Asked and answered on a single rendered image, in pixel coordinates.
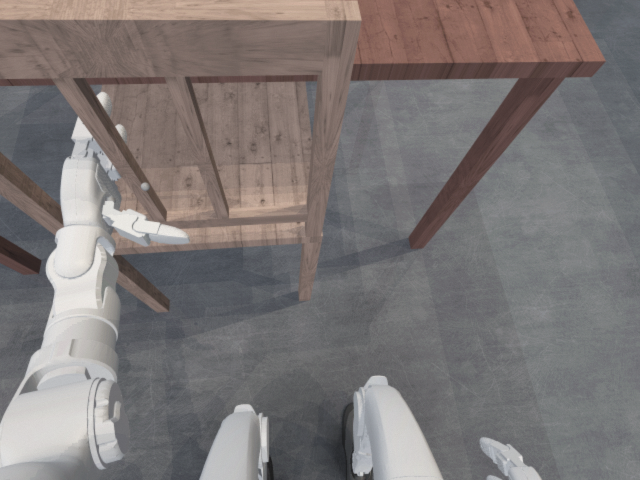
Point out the right robot shin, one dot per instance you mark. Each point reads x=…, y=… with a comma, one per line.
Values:
x=362, y=456

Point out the chair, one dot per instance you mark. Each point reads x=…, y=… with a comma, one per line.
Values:
x=231, y=164

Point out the robot right hand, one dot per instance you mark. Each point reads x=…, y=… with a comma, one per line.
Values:
x=509, y=461

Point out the right robot thigh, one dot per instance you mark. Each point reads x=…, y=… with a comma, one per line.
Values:
x=398, y=446

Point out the left robot upper arm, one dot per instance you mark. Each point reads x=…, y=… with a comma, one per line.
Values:
x=68, y=432

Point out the robot left hand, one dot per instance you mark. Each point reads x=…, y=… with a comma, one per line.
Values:
x=88, y=179

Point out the table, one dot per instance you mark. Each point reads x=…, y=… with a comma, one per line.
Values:
x=541, y=42

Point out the left robot forearm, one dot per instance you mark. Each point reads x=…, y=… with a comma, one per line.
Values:
x=82, y=329

